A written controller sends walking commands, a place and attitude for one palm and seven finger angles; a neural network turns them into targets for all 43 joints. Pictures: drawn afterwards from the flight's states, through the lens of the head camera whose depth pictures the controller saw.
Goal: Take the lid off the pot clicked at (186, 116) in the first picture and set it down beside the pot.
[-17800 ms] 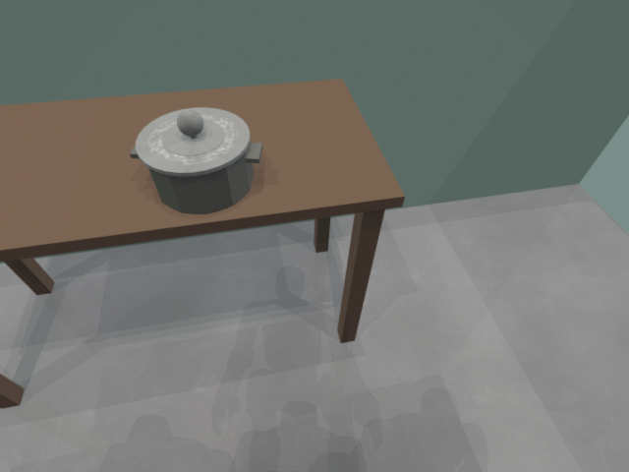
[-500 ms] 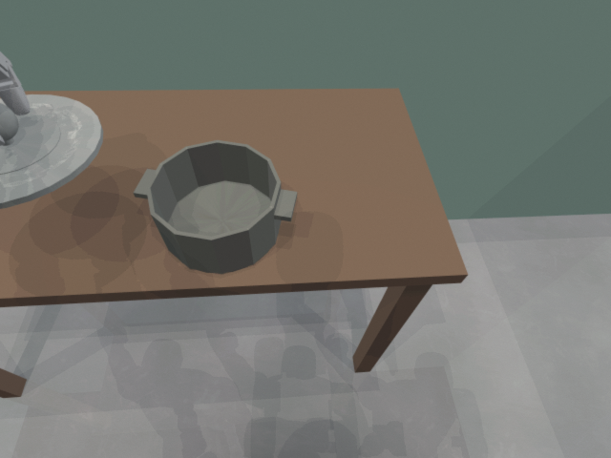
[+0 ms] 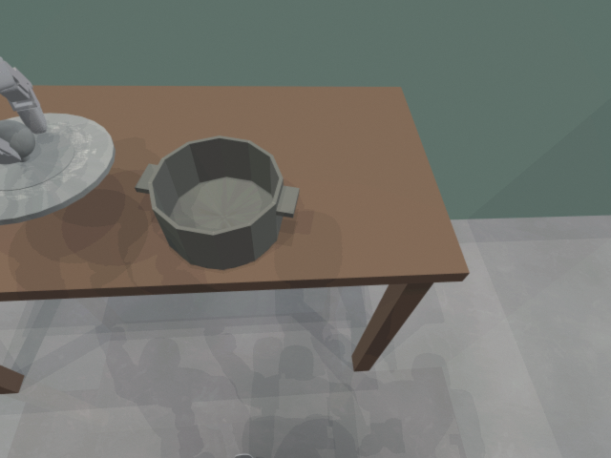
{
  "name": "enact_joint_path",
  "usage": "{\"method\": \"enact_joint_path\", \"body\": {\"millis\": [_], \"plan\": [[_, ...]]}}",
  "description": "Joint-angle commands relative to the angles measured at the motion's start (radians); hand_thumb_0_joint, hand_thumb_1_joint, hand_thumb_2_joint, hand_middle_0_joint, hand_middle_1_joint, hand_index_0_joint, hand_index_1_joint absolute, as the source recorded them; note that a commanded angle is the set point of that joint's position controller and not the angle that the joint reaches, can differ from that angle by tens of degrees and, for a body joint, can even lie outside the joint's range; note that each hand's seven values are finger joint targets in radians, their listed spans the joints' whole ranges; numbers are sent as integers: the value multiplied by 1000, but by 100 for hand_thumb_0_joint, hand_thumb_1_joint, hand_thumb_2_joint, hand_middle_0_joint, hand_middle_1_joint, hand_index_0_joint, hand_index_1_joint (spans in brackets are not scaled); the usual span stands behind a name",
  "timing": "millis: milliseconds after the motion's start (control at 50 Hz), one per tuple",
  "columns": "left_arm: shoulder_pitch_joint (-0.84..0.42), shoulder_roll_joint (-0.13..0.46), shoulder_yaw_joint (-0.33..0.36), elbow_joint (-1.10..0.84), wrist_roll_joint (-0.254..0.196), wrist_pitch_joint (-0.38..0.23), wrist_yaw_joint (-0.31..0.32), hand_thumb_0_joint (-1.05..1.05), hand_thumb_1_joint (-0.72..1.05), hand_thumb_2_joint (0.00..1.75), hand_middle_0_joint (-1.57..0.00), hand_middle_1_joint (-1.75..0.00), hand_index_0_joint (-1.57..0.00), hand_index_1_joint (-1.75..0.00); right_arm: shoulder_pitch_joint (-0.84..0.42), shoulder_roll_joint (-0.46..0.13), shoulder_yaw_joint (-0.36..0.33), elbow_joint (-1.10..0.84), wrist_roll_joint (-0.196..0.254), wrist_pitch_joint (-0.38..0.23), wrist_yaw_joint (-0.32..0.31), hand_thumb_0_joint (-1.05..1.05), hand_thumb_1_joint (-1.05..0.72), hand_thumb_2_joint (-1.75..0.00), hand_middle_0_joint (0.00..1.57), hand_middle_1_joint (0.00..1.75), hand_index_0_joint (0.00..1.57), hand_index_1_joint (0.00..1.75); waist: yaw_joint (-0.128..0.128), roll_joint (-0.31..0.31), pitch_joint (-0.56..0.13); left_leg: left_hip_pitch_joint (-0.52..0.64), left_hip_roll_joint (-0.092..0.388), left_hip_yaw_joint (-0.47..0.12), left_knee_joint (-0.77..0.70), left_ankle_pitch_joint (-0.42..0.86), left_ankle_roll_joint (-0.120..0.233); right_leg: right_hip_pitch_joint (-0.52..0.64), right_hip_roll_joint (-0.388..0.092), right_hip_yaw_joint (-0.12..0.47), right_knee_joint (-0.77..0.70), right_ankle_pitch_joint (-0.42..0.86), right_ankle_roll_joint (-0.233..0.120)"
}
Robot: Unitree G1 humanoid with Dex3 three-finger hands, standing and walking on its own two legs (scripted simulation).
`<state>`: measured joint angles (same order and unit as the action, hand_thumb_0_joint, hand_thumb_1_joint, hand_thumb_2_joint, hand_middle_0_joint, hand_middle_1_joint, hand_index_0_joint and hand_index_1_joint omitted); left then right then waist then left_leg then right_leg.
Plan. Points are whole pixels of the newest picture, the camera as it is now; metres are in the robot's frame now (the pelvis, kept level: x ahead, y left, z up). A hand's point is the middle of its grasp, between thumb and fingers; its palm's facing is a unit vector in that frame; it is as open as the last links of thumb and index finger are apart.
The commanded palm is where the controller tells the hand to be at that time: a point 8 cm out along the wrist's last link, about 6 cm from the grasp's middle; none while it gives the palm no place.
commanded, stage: lower the lid onto the table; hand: left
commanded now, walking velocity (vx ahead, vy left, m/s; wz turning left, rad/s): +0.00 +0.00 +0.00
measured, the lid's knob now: (11, 139) +0.48 +0.34 +0.14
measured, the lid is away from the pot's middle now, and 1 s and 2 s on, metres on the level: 0.23 0.23 0.24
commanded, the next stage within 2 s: none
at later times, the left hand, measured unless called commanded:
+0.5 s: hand (16, 151) +0.46 +0.33 +0.14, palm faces -0.43 -0.13 -0.90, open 7.6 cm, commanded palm +0.50 +0.34 +0.20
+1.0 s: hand (25, 171) +0.46 +0.34 +0.11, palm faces -0.45 -0.14 -0.88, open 7.6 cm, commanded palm +0.50 +0.34 +0.17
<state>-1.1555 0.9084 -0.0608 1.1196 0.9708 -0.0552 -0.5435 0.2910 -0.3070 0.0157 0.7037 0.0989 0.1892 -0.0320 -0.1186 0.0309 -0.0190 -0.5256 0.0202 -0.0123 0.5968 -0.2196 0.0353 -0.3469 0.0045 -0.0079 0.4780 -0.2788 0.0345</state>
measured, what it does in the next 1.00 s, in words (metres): stands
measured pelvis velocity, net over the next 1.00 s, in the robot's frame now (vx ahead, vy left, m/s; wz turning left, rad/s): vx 0.00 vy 0.00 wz -0.03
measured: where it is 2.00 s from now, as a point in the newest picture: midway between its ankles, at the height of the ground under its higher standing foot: outside the picture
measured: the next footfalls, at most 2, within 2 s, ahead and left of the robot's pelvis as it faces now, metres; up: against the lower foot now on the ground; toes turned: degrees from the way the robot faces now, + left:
none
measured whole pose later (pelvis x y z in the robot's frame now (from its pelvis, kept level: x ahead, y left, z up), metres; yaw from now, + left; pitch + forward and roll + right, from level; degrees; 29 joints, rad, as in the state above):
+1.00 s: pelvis +0.00 +0.00 -0.01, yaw -1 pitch +12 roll -4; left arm -1.09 0.91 -0.02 1.18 1.00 -0.13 -0.47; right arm 0.32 -0.29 0.02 0.70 0.10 0.18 -0.07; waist -0.14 0.02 -0.04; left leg -0.65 0.04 0.00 0.71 -0.27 0.04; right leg -0.48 0.02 0.01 0.60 -0.32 0.04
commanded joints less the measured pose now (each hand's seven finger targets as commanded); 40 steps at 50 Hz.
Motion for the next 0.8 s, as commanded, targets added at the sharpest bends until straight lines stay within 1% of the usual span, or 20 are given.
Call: {"method": "enact_joint_path", "body": {"millis": [0,40,80,140,180,200,260,300,340,380,400,460,540,560,580,600,620,700,740,780], "plan": [[-523,339,98,-237,-2,-16,62,0,69,90,-89,-108,-86,-106,65,-195,-63,-70,-1,-14,-20,0,-90,-90,20,30,20,30,-6,141,-431,446,-39,-1,-25,273,41,-77,76,-48,-43,220,-60],[-524,290,58,-214,-3,-11,63,0,69,90,-89,-108,-86,-106,67,-192,-64,-67,0,-13,-21,0,-90,-90,20,30,20,30,-13,143,-390,432,-37,-5,-32,230,39,-108,77,-54,-47,186,-62],[-498,319,93,-248,-3,-27,69,0,69,90,-89,-108,-86,-106,64,-192,-63,-81,-2,-17,-23,0,-90,-90,20,30,20,30,3,160,-438,468,-38,-7,-19,292,40,-101,79,-56,-33,208,-67],[-469,322,89,-148,-6,-18,69,0,69,90,-89,-108,-86,-106,73,-196,-60,-66,2,-13,-28,0,-90,-90,20,30,20,30,-12,90,-364,372,-39,2,-26,182,40,-102,76,-50,-38,177,-58],[-506,290,56,-209,-5,-24,69,0,69,90,-89,-108,-86,-106,65,-195,-60,-73,2,-18,-29,0,-90,-90,20,30,20,30,-7,135,-397,409,-38,4,-23,219,39,-109,77,-53,-27,190,-65],[-522,305,63,-218,7,-23,78,0,69,90,-89,-108,-86,-106,81,-195,-63,-67,-2,-15,-28,0,-90,-90,20,30,20,30,-11,167,-415,433,-37,-5,-17,228,36,-126,80,-48,-28,176,-64],[-509,279,49,-178,1,-24,79,0,69,90,-89,-108,-86,-106,94,-194,-63,-61,-1,-22,-36,0,-90,-90,20,30,20,30,-21,132,-390,415,-38,-9,-17,180,39,-145,81,-49,-33,152,-62],[-519,321,82,-207,-4,-36,80,0,69,90,-89,-108,-86,-106,98,-197,-63,-59,-3,-28,-42,0,-90,-90,20,30,20,30,-17,129,-434,425,-36,-5,-12,195,41,-127,80,-46,-24,169,-59],[-528,298,55,-191,-3,-37,81,0,69,90,-89,-108,-86,-106,102,-196,-61,-53,-1,-31,-44,0,-90,-90,20,30,20,30,-24,155,-402,409,-35,-5,-11,182,39,-148,81,-48,-23,166,-62],[-533,288,56,-265,-2,-53,83,0,69,90,-89,-108,-86,-106,99,-191,-63,-63,-3,-36,-44,0,-90,-90,20,30,20,30,-7,190,-459,469,-30,-12,-2,273,35,-154,85,-53,-12,185,-68],[-521,295,67,-237,9,-52,89,0,69,90,-89,-108,-86,-106,110,-193,-66,-57,-8,-33,-45,0,-90,-90,20,30,20,30,-14,209,-450,478,-29,-17,8,277,33,-177,86,-50,-11,171,-66],[-454,305,88,-143,1,-48,88,0,69,90,-89,-108,-86,-106,112,-197,-65,-56,-4,-32,-45,0,-90,-90,20,30,20,30,-18,120,-387,392,-37,-9,10,205,37,-172,86,-50,-10,167,-62],[-493,319,92,-214,27,-53,105,0,69,90,-89,-108,-86,-106,120,-193,-67,-63,-6,-27,-42,0,-90,-90,20,30,20,30,-9,197,-447,441,-31,-16,22,263,31,-190,88,-48,5,173,-67],[-476,297,81,-186,27,-53,106,0,69,90,-89,-108,-86,-106,121,-192,-68,-62,-6,-28,-42,0,-90,-90,20,30,20,30,-14,187,-424,434,-30,-21,24,256,29,-208,90,-52,5,160,-68],[-475,287,80,-235,11,-65,101,0,69,90,-89,-108,-86,-106,117,-191,-66,-68,-3,-31,-43,0,-90,-90,20,30,20,30,-3,195,-457,466,-23,-20,24,318,28,-199,89,-54,13,180,-69],[-473,322,111,-230,16,-63,107,0,69,90,-89,-108,-86,-106,125,-195,-72,-67,-9,-27,-42,0,-90,-90,20,30,20,30,-4,198,-476,474,-26,-22,35,321,29,-200,90,-48,15,184,-66],[-449,319,113,-188,16,-60,108,0,69,90,-89,-108,-86,-106,127,-192,-70,-69,-7,-26,-43,0,-90,-90,20,30,20,30,-8,161,-458,443,-31,-23,38,300,32,-198,90,-49,16,182,-64],[-430,325,113,-161,18,-58,113,0,69,90,-89,-108,-86,-106,124,-196,-68,-66,-4,-22,-46,0,-90,-90,20,30,20,30,-13,129,-434,400,-30,-12,39,256,33,-202,88,-48,23,174,-61],[-472,283,71,-193,22,-54,115,0,69,90,-89,-108,-86,-106,124,-193,-70,-64,-4,-22,-45,0,-90,-90,20,30,20,30,-20,166,-423,409,-27,-21,32,227,29,-231,88,-50,18,146,-65],[-441,302,99,-209,15,-70,116,0,69,90,-89,-108,-86,-106,125,-190,-67,-70,-4,-28,-49,0,-90,-90,20,30,20,30,-9,164,-451,438,-25,-17,46,287,33,-226,91,-53,32,167,-66]]}}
